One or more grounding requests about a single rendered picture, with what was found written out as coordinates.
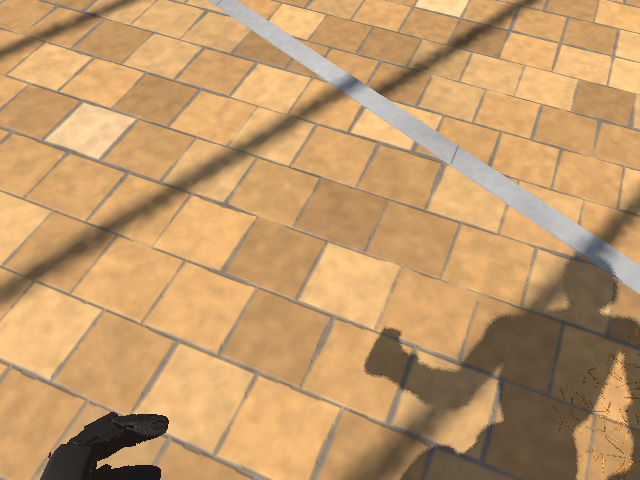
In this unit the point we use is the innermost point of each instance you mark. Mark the robot left hand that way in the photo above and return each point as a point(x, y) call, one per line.
point(77, 460)

